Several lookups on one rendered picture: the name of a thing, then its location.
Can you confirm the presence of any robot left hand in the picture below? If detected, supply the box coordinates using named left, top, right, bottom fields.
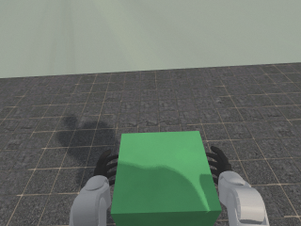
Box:
left=93, top=149, right=119, bottom=186

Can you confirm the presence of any robot right hand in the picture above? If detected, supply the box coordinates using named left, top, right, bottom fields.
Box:
left=206, top=146, right=232, bottom=185

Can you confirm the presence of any carton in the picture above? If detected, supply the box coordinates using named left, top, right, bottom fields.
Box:
left=110, top=131, right=222, bottom=226

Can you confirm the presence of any left robot forearm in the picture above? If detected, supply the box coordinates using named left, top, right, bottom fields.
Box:
left=69, top=175, right=111, bottom=226

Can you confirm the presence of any right robot forearm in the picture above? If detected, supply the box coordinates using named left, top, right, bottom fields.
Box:
left=218, top=170, right=270, bottom=226

